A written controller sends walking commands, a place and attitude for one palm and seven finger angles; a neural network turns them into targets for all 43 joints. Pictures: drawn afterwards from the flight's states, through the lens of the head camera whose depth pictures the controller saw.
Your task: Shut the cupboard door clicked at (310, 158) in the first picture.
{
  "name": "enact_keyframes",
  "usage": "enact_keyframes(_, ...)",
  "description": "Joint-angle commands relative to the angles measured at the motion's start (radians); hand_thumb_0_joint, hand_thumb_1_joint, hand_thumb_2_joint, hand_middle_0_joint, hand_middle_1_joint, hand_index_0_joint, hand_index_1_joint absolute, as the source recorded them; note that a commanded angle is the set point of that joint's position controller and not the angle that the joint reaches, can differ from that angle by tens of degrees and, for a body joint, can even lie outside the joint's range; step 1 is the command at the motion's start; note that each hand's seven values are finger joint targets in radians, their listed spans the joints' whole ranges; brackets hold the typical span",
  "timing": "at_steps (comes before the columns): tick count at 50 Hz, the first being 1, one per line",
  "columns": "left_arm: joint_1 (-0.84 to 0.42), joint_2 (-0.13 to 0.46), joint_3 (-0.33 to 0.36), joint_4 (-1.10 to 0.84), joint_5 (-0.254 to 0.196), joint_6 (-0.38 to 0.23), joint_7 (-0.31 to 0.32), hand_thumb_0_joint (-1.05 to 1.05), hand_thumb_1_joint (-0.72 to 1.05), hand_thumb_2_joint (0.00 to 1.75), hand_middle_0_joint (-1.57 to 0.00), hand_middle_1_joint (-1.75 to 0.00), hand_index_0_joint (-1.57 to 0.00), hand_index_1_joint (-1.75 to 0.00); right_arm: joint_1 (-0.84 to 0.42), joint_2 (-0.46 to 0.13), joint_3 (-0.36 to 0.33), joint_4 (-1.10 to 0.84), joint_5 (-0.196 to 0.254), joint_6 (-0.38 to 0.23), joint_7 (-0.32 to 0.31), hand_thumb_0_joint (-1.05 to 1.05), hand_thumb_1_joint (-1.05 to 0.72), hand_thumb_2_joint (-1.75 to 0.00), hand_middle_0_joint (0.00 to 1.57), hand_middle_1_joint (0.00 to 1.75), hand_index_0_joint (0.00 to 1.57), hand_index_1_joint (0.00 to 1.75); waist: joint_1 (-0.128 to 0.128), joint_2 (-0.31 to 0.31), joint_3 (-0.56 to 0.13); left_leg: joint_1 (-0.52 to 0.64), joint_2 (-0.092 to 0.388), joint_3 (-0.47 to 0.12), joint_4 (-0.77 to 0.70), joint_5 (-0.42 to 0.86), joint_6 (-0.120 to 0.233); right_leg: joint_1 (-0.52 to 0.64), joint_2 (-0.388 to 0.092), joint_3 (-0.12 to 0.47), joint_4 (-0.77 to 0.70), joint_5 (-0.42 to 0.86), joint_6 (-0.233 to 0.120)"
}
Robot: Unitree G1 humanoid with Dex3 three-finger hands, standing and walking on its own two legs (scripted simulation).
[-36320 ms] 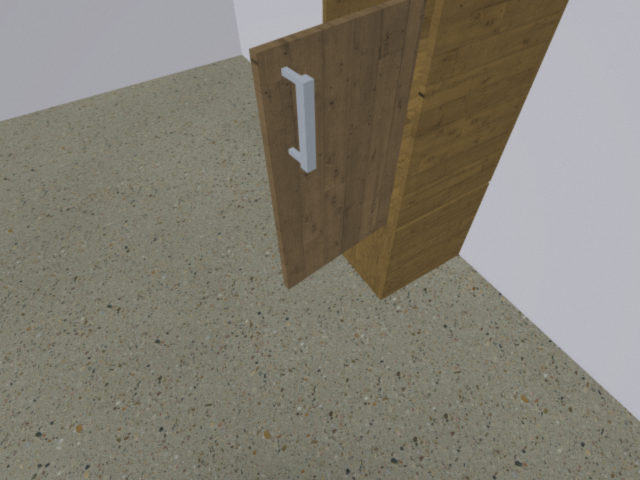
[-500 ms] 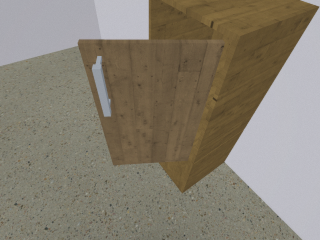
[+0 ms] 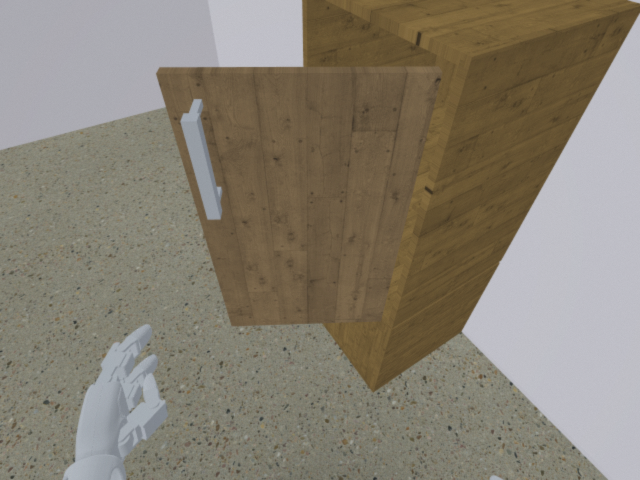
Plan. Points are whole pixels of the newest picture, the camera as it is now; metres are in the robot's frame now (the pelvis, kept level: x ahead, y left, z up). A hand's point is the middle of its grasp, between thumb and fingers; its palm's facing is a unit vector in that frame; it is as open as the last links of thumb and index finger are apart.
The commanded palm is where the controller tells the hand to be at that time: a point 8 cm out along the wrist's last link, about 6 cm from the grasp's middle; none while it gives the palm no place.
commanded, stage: raise the hand and make a fist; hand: left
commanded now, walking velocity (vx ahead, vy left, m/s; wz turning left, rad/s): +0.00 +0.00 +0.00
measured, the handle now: (206, 162) +0.48 +0.17 +0.16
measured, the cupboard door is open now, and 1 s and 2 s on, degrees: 60 60 60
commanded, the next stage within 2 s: bring the fist close to the handle in 1.74 s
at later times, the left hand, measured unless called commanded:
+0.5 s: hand (172, 414) +0.19 +0.17 +0.04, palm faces +0.04 -1.00 -0.06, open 4.9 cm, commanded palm +0.15 +0.23 +0.05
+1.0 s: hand (131, 350) +0.23 +0.20 +0.11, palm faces +0.08 -1.00 -0.04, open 3.1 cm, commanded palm +0.20 +0.25 +0.12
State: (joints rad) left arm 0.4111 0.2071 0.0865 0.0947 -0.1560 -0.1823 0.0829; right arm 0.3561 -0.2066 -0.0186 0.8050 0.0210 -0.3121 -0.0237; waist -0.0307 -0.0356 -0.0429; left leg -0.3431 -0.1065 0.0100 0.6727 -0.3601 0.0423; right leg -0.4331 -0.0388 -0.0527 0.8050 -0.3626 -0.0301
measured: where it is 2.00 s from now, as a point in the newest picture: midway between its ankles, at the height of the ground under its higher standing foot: outside the picture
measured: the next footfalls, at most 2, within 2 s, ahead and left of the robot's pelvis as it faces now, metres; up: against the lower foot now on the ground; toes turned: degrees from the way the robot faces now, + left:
none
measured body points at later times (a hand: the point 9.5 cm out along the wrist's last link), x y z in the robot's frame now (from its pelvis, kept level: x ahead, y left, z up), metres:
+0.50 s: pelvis -0.03 -0.04 -0.04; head +0.01 -0.04 +0.41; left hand +0.18 +0.22 +0.04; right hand +0.17 -0.25 -0.10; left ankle -0.01 +0.09 -0.72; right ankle +0.02 -0.09 -0.72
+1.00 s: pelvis +0.01 +0.01 +0.00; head +0.02 +0.01 +0.45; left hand +0.22 +0.26 +0.11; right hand +0.20 -0.21 -0.06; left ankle -0.01 +0.09 -0.72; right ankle +0.02 -0.09 -0.72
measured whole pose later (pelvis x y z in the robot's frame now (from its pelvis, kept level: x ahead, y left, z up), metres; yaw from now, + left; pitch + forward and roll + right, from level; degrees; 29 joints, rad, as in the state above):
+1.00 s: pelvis +0.01 +0.01 +0.00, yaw -1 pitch +4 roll -1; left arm 0.39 0.24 0.17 -0.27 -0.28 -0.14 -0.15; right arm 0.25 -0.24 0.05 0.55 0.03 -0.28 -0.07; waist 0.05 0.04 -0.07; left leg -0.42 -0.06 -0.02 0.77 -0.43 0.06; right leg -0.45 0.02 -0.08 0.73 -0.36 -0.03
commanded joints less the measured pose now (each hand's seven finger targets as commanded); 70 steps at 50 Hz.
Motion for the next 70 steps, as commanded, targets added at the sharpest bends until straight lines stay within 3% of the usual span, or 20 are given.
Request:
enact_keyframes(1, 0.156, 0.054, 0.187, 0.069, -0.110, -0.343, -0.223, 0.00, 0.90, 0.90, -0.36, -0.48, -0.36, -0.48, -0.176, -0.171, -0.060, -0.252, -0.014, -0.047, 0.039, 0.00, -0.90, -0.90, 0.20, 0.30, 0.20, 0.30, 0.061, -0.156, -0.033, -0.390, 0.061, -0.047, 0.184, 0.110, -0.090, -0.168, -0.001, 0.059, -0.038, 0.044, -0.025)
enact_keyframes(2, 0.197, 0.079, 0.218, 0.090, -0.132, -0.413, -0.306, 0.00, 0.90, 0.90, -0.38, -0.50, -0.38, -0.50, -0.193, -0.176, -0.063, -0.283, -0.019, -0.039, 0.037, 0.00, -0.90, -0.90, 0.20, 0.30, 0.20, 0.30, 0.071, -0.245, -0.065, -0.479, 0.051, -0.035, 0.269, 0.103, -0.073, -0.148, -0.019, 0.130, 0.015, 0.163, -0.002)
enact_keyframes(3, 0.253, 0.058, 0.194, 0.073, -0.144, -0.425, -0.360, 0.00, 0.90, 0.90, -0.40, -0.52, -0.40, -0.52, -0.218, -0.169, -0.068, -0.333, -0.015, -0.031, 0.037, 0.00, -0.90, -0.90, 0.20, 0.30, 0.20, 0.30, 0.093, -0.284, -0.132, -0.553, 0.037, -0.011, 0.288, 0.044, -0.061, -0.096, -0.031, 0.192, 0.023, 0.120, 0.021)
enact_keyframes(5, 0.204, 0.111, 0.218, -0.024, -0.180, -0.354, -0.412, 0.00, 0.90, 0.90, -0.44, -0.56, -0.44, -0.56, -0.267, -0.178, -0.065, -0.436, 0.012, -0.002, 0.037, 0.00, -0.90, -0.90, 0.20, 0.30, 0.20, 0.30, 0.116, -0.095, -0.167, -0.578, 0.023, 0.006, 0.261, -0.063, -0.052, -0.070, -0.035, 0.244, -0.029, -0.118, 0.014)
enact_keyframes(6, 0.163, 0.163, 0.267, -0.094, -0.200, -0.314, -0.405, 0.00, 0.90, 0.90, -0.46, -0.58, -0.46, -0.58, -0.276, -0.173, -0.060, -0.467, 0.020, 0.006, 0.028, 0.00, -0.90, -0.90, 0.20, 0.30, 0.20, 0.30, 0.121, -0.053, -0.181, -0.569, 0.025, 0.010, 0.255, -0.096, -0.042, -0.060, -0.036, 0.262, -0.065, -0.230, 0.017)
enact_keyframes(7, 0.127, 0.178, 0.277, -0.169, -0.207, -0.283, -0.386, 0.00, 0.90, 0.90, -0.47, -0.60, -0.47, -0.60, -0.276, -0.165, -0.053, -0.490, 0.024, 0.012, 0.016, 0.00, -0.90, -0.90, 0.20, 0.30, 0.20, 0.30, 0.115, -0.022, -0.176, -0.555, 0.031, 0.009, 0.258, -0.117, -0.032, -0.071, -0.039, 0.282, -0.098, -0.304, 0.025)
enact_keyframes(9, -0.048, 0.203, 0.289, -0.299, -0.205, -0.278, -0.322, 0.00, 0.90, 0.90, -0.51, -0.64, -0.51, -0.64, -0.240, -0.155, -0.044, -0.489, 0.017, 0.014, -0.008, 0.00, -0.90, -0.90, 0.20, 0.30, 0.20, 0.30, 0.069, -0.047, -0.183, -0.547, 0.051, -0.013, 0.299, -0.145, -0.019, -0.123, -0.035, 0.317, -0.121, -0.393, 0.040)
enact_keyframes(10, -0.122, 0.211, 0.284, -0.388, -0.186, -0.299, -0.291, 0.00, 0.90, 0.90, -0.53, -0.66, -0.53, -0.66, -0.221, -0.148, -0.047, -0.485, 0.012, 0.008, -0.015, 0.00, -0.90, -0.90, 0.20, 0.30, 0.20, 0.30, 0.053, 0.008, -0.215, -0.509, 0.061, -0.020, 0.309, -0.130, -0.013, -0.132, -0.033, 0.317, -0.123, -0.385, 0.038)
enact_keyframes(12, -0.166, 0.174, 0.215, -0.475, -0.153, -0.349, -0.258, 0.00, 0.90, 0.90, -0.57, -0.70, -0.57, -0.70, -0.191, -0.140, -0.035, -0.461, 0.006, -0.012, -0.022, 0.00, -0.90, -0.90, 0.20, 0.30, 0.20, 0.30, 0.018, 0.075, -0.211, -0.447, 0.074, -0.033, 0.304, -0.102, -0.008, -0.164, -0.013, 0.276, -0.111, -0.331, 0.025)
enact_keyframes(14, -0.242, 0.163, 0.147, -0.513, -0.138, -0.388, -0.264, 0.00, 0.90, 0.90, -0.60, -0.74, -0.60, -0.74, -0.178, -0.149, -0.025, -0.433, 0.001, -0.028, -0.035, 0.00, -0.90, -0.90, 0.20, 0.30, 0.20, 0.30, -0.027, 0.051, -0.202, -0.434, 0.084, -0.045, 0.311, -0.094, 0.001, -0.181, -0.003, 0.258, -0.103, -0.298, 0.028)
enact_keyframes(15, -0.214, 0.172, 0.137, -0.471, -0.133, -0.389, -0.281, 0.00, 0.90, 0.90, -0.62, -0.76, -0.62, -0.76, -0.170, -0.155, -0.022, -0.413, 0.003, -0.036, -0.042, 0.00, -0.90, -0.90, 0.20, 0.30, 0.20, 0.30, -0.030, 0.066, -0.196, -0.437, 0.087, -0.048, 0.311, -0.098, -0.001, -0.176, -0.006, 0.260, -0.109, -0.291, 0.029)
enact_keyframes(18, -0.146, 0.186, 0.133, -0.345, -0.150, -0.315, -0.346, 0.00, 0.90, 0.90, -0.68, -0.82, -0.68, -0.82, -0.169, -0.165, -0.009, -0.400, 0.018, -0.033, -0.057, 0.00, -0.90, -0.90, 0.20, 0.30, 0.20, 0.30, -0.019, 0.056, -0.139, -0.454, 0.086, -0.050, 0.282, -0.109, -0.004, -0.138, -0.014, 0.262, -0.150, -0.300, 0.040)
enact_keyframes(21, -0.097, 0.221, 0.210, -0.300, -0.180, -0.186, -0.366, 0.00, 0.90, 0.90, -0.73, -0.88, -0.73, -0.88, -0.179, -0.159, -0.004, -0.419, 0.030, -0.015, -0.063, 0.00, -0.90, -0.90, 0.20, 0.30, 0.20, 0.30, 0.036, 0.058, -0.177, -0.432, 0.084, -0.056, 0.241, -0.081, -0.014, -0.024, -0.047, 0.289, -0.190, -0.255, 0.052)
enact_keyframes(24, -0.065, 0.251, 0.299, -0.324, -0.199, -0.111, -0.325, 0.00, 0.90, 0.90, -0.79, -0.94, -0.79, -0.94, -0.199, -0.136, 0.005, -0.434, 0.024, -0.001, -0.062, 0.00, -0.90, -0.90, 0.20, 0.30, 0.20, 0.30, 0.082, 0.025, -0.214, -0.409, 0.084, -0.066, 0.208, -0.027, -0.027, 0.083, -0.070, 0.300, -0.195, -0.139, 0.063)
enact_keyframes(30, -0.018, 0.159, 0.225, -0.424, -0.188, -0.148, -0.287, 0.00, 0.90, 0.90, -0.90, -1.06, -0.90, -1.06, -0.171, -0.135, 0.004, -0.423, 0.008, -0.024, -0.045, 0.00, -0.90, -0.90, 0.20, 0.30, 0.20, 0.30, 0.069, 0.000, -0.203, -0.291, 0.087, -0.073, 0.115, 0.123, -0.022, 0.102, -0.031, 0.181, -0.148, 0.170, 0.061)
enact_keyframes(38, -0.057, 0.158, 0.190, -0.513, -0.168, -0.129, -0.271, 0.00, 0.90, 0.90, -1.04, -1.22, -1.04, -1.22, -0.150, -0.154, 0.005, -0.417, 0.009, -0.039, -0.053, 0.00, -0.90, -0.90, 0.20, 0.30, 0.20, 0.30, 0.069, 0.052, -0.187, -0.152, 0.086, -0.077, 0.020, 0.169, -0.015, 0.056, 0.035, 0.037, -0.128, 0.139, 0.014)
enact_keyframes(42, -0.071, 0.143, 0.166, -0.577, -0.151, -0.110, -0.239, 0.00, 0.90, 0.90, -1.12, -1.30, -1.12, -1.30, -0.146, -0.151, 0.013, -0.410, 0.006, -0.042, -0.052, 0.00, -0.90, -0.90, 0.20, 0.30, 0.20, 0.30, 0.069, 0.099, -0.197, -0.070, 0.096, -0.094, -0.009, 0.263, -0.032, 0.061, 0.050, -0.010, -0.106, 0.228, 0.003)
enact_keyframes(58, -0.277, 0.154, 0.167, -0.645, -0.124, 0.164, -0.218, 0.00, 0.90, 0.90, -1.30, -1.50, -1.30, -1.50, -0.203, -0.136, 0.044, -0.391, 0.026, 0.013, -0.055, 0.00, -0.90, -0.90, 0.20, 0.30, 0.20, 0.30, 0.083, 0.110, -0.137, 0.082, 0.120, -0.118, -0.143, 0.345, -0.079, 0.151, 0.058, -0.033, -0.213, 0.261, -0.003)
enact_keyframes(67, -0.404, 0.185, 0.204, -0.637, -0.134, 0.281, -0.219, 0.00, 0.90, 0.90, -1.30, -1.50, -1.30, -1.50, -0.258, -0.131, 0.054, -0.372, 0.035, 0.041, -0.064, 0.00, -0.90, -0.90, 0.20, 0.30, 0.20, 0.30, 0.093, 0.094, -0.119, 0.127, 0.110, -0.102, -0.197, 0.340, -0.069, 0.226, 0.052, -0.026, -0.285, 0.286, -0.006)
enact_keyframes(70, -0.338, 0.155, 0.198, -0.577, -0.140, 0.311, -0.226, 0.00, 0.90, 0.90, -1.30, -1.50, -1.30, -1.50, -0.264, -0.131, 0.053, -0.371, 0.038, 0.049, -0.060, 0.00, -0.90, -0.90, 0.20, 0.30, 0.20, 0.30, 0.095, 0.053, -0.098, 0.118, 0.105, -0.090, -0.202, 0.324, -0.063, 0.236, 0.050, -0.024, -0.302, 0.286, -0.004)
